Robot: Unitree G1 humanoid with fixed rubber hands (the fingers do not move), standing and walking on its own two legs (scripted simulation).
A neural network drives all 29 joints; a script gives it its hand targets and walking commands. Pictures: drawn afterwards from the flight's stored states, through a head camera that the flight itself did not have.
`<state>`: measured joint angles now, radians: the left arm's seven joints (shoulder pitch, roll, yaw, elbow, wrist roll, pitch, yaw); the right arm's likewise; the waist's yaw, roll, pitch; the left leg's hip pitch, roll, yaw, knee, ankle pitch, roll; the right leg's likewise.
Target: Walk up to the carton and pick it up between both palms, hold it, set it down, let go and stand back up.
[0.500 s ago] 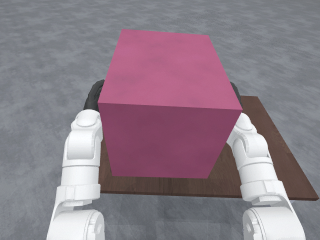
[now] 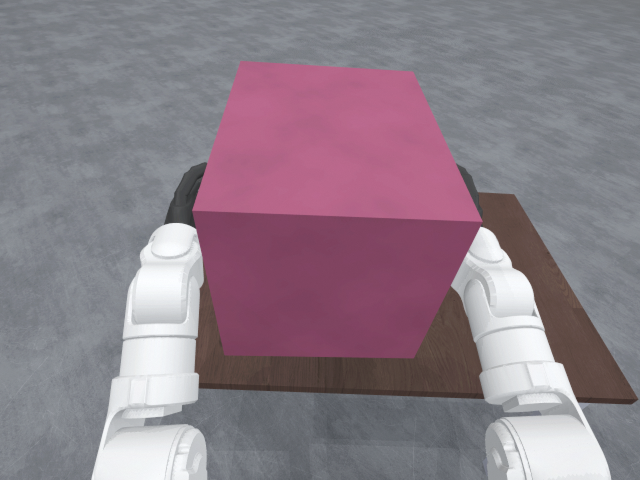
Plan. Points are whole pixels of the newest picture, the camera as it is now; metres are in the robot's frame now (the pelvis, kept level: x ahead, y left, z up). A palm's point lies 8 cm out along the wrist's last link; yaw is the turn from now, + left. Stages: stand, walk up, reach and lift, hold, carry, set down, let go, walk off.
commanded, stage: hold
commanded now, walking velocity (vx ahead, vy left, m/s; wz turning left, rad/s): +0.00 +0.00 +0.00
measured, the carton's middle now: (324, 204) +0.41 +0.00 +0.16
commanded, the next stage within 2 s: none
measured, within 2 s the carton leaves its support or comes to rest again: neither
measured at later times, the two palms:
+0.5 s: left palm (184, 226) +0.35 +0.17 +0.17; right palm (462, 226) +0.36 -0.17 +0.18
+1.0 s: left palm (178, 226) +0.35 +0.18 +0.17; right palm (452, 218) +0.37 -0.16 +0.18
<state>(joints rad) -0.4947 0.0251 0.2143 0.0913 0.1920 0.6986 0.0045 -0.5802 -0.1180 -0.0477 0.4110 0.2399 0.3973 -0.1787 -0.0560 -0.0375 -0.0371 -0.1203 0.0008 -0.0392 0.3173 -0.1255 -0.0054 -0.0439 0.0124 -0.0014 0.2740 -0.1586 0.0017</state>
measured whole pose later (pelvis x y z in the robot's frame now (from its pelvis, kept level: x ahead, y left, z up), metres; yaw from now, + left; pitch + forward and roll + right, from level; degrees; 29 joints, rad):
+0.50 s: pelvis +0.00 +0.00 +0.00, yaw +0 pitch -4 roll -1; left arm -0.50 0.02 0.22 0.10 0.19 0.70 0.01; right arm -0.59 -0.12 -0.05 0.42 0.24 0.40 -0.18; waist -0.05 -0.04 -0.04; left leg -0.12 0.00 -0.04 0.31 -0.12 -0.01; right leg -0.05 0.01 0.00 0.27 -0.16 0.00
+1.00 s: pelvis +0.00 -0.01 +0.00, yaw +1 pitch -5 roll -1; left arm -0.52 0.03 0.25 0.13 0.20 0.69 -0.01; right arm -0.63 -0.11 -0.05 0.48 0.22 0.38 -0.17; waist -0.05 -0.05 -0.02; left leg -0.10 0.00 -0.06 0.30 -0.12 -0.01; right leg -0.02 0.01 -0.02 0.26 -0.16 -0.01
